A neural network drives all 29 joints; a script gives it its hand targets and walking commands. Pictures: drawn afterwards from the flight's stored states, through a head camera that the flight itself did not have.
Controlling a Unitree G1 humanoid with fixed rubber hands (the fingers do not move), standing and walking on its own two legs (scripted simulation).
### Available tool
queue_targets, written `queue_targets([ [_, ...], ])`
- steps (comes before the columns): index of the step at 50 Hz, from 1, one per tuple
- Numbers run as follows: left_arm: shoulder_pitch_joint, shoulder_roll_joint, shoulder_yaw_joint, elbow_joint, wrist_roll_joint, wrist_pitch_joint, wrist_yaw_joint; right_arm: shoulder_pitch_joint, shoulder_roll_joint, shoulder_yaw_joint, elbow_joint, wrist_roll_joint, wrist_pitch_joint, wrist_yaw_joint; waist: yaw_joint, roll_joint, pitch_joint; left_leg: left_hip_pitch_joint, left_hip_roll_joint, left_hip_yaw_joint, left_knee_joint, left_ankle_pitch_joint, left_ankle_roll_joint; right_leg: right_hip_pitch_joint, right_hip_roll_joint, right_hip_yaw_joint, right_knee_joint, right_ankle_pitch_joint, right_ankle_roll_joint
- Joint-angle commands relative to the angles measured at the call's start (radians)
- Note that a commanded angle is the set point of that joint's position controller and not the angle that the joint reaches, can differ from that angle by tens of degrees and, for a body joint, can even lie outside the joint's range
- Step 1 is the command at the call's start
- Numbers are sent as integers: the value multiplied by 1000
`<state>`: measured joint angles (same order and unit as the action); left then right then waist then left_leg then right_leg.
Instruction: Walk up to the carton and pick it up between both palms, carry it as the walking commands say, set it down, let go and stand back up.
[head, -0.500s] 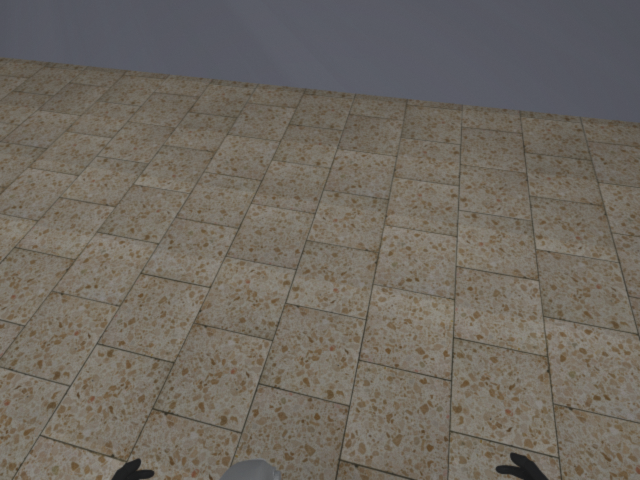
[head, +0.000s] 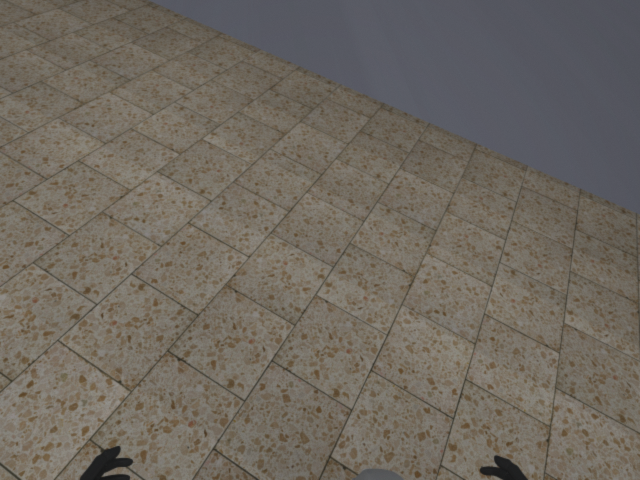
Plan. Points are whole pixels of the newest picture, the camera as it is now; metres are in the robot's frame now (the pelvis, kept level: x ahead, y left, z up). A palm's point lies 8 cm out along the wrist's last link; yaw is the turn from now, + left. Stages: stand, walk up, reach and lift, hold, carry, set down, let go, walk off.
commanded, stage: walk up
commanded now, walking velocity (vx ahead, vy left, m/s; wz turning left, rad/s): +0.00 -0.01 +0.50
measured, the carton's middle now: out of the picture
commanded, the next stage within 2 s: none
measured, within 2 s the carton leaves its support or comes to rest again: neither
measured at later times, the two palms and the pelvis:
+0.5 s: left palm out of the picture +0.03 +0.20 -0.08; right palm out of the picture +0.13 -0.33 -0.14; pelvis -0.01 -0.08 +0.00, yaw +13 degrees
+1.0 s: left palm out of the picture -0.11 +0.21 -0.14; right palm (475, 458) +0.17 -0.25 -0.12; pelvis -0.05 -0.06 -0.01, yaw +29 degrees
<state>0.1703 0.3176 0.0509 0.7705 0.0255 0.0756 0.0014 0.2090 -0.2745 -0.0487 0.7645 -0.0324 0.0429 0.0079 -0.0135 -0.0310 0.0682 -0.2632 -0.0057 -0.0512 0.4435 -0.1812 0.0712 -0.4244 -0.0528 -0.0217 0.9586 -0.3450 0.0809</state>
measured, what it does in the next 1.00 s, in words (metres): steps on the spot, turning left: right foot, then left foot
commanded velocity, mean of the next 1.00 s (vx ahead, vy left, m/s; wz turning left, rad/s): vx -0.01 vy -0.01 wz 0.50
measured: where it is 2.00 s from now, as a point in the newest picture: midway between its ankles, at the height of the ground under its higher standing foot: outside the picture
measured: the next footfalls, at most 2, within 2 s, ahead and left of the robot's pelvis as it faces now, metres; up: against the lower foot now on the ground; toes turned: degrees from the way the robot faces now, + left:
right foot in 0.30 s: +0.01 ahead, -0.14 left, +0.00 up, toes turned +5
left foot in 0.90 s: -0.05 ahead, +0.02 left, +0.00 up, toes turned +29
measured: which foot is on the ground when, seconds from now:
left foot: down 0.00-0.30, up 0.32-0.88, down 0.90-1.00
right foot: up 0.00-0.28, down 0.30-0.92, up 0.94-1.00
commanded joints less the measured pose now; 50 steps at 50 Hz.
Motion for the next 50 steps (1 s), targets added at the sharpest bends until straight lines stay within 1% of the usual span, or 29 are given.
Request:
queue_targets([
  [1,-52,43,-7,-112,-18,-13,5,67,-216,-57,-47,-3,1,-4,-48,278,-40,104,200,-328,-184,-34,60,-38,34,23,-168,-66,7],
  [2,-42,47,-6,-120,-17,-20,7,51,-207,-54,-52,-2,0,-3,-43,231,-66,137,193,-338,-171,29,70,-36,38,27,-191,-64,0],
  [3,-33,42,-7,-113,-19,-26,10,64,-223,-57,-52,-2,3,2,-41,248,-63,111,202,-348,-170,102,67,-4,54,11,-207,-81,0],
  [5,-18,44,-5,-120,-29,-27,11,78,-226,-61,-51,0,7,-1,-38,183,-68,109,187,-396,-169,90,74,35,67,43,-255,-93,-8],
  [8,-14,34,-4,-120,-31,-43,18,69,-223,-62,-48,1,8,9,-39,187,-104,104,195,-400,-165,92,79,94,78,28,-338,-103,-20],
  [10,82,30,-2,-107,-40,-55,26,49,-224,-63,-62,8,4,13,2,164,-131,50,174,-385,-130,143,55,222,93,5,-461,-33,-26],
  [12,167,77,14,-85,-23,-71,29,7,-167,-42,-94,11,-7,19,79,15,-204,-135,62,-256,19,-27,-22,457,-15,21,-666,110,-57],
  [13,199,149,26,-89,-19,-74,34,23,-91,-25,-110,16,-13,19,89,-250,-212,-255,-67,-80,249,-296,-77,519,-261,267,-778,132,-131],
  [14,154,204,39,-82,-11,-67,33,-22,-93,-30,-111,5,-10,14,61,-221,-128,-349,-83,-32,450,-379,-115,416,-374,362,-741,323,-179],
  [15,67,178,28,-117,-13,-64,26,29,-113,-41,-107,-4,0,13,8,-161,-102,-369,-53,-12,615,-369,-129,346,-379,285,-704,462,-206],
  [16,-53,124,16,-148,-17,-65,25,109,-122,-45,-67,-4,7,19,-50,-78,-94,-335,-31,-3,700,-278,-129,322,-309,165,-678,490,-191],
  [18,-31,62,14,-135,-29,-65,40,128,-136,-52,-29,1,24,25,-48,-51,-50,-309,-22,20,770,-183,-131,294,-207,27,-635,549,-176],
  [20,57,42,11,-99,-21,-85,40,22,-103,-43,-41,6,31,31,-15,-65,-93,-338,-41,36,712,-140,-138,369,-167,-10,-570,825,-142],
  [21,105,43,16,-100,-17,-84,40,-2,-90,-35,-70,9,31,37,5,-118,-91,-331,-38,65,678,-132,-155,383,-170,-31,-586,827,-158],
  [23,135,62,23,-87,-25,-75,42,6,-77,-29,-50,14,38,38,12,-162,-70,-333,-26,75,631,-123,-164,441,-175,-49,-581,813,-124],
  [26,140,64,39,-104,-18,-71,40,-8,-67,-22,-47,16,39,46,22,-212,-32,-301,-12,95,547,-158,-176,384,-203,-51,-593,739,-169],
  [27,168,65,45,-109,-16,-72,39,-71,-64,-20,-73,17,39,42,43,-156,-38,-321,-11,106,491,-171,-182,425,-207,-49,-584,768,-175],
  [28,179,82,46,-105,-16,-73,41,-62,-64,-20,-55,17,40,43,45,-204,-25,-309,-8,102,473,-184,-181,425,-230,-31,-575,774,-175],
  [31,186,101,58,-107,-16,-69,36,-63,-75,-21,-50,23,35,37,40,-172,-61,-271,-2,109,452,-227,-173,445,-275,-15,-569,753,-197],
  [33,206,100,58,-111,-20,-72,38,-59,-62,-20,-32,22,30,36,35,-101,-56,-257,5,106,398,-229,-164,434,-279,-20,-533,859,-162],
  [37,184,93,62,-109,-12,-72,28,-79,-53,-13,-32,22,22,32,31,-55,-95,-194,3,116,308,-239,-138,434,-295,-53,-507,889,-188],
  [40,162,99,66,-91,-15,-59,20,-69,-54,-11,-24,26,12,27,18,-115,-129,-85,7,146,199,-179,-121,402,-279,-100,-450,790,-192],
  [42,162,93,50,-79,-18,-64,21,7,-74,-24,5,25,-14,20,-24,-28,-195,94,25,104,6,14,-73,340,-242,-169,-294,729,-133],
  [43,142,70,52,-97,-21,-60,15,64,-129,-38,43,27,-27,12,-48,114,-223,247,127,-38,-11,304,-31,161,-178,-179,-163,364,-103],
  [44,117,26,25,-123,-12,-62,9,38,-234,-61,36,25,-21,-1,-47,423,-169,340,346,-359,-36,638,57,-124,-45,-170,16,-267,-54],
  [45,64,29,27,-131,-11,-48,12,44,-260,-60,27,22,-17,-11,-44,391,-142,255,438,-483,-76,699,127,-162,-6,-35,136,-332,-38],
  [46,25,48,26,-141,-13,-45,3,50,-229,-54,24,25,-14,-19,-45,240,-127,279,419,-425,-73,619,142,-179,-31,-16,161,-268,-30],
  [47,11,56,22,-142,-16,-41,6,38,-181,-44,35,28,-13,-28,-39,148,-89,234,370,-381,-87,525,140,-162,-51,-17,128,-234,-33],
  [50,26,77,15,-75,-2,-13,-3,-44,-153,-34,0,24,-13,-32,-6,62,-83,141,248,-247,-130,249,51,-123,-45,-18,162,-81,-34],
])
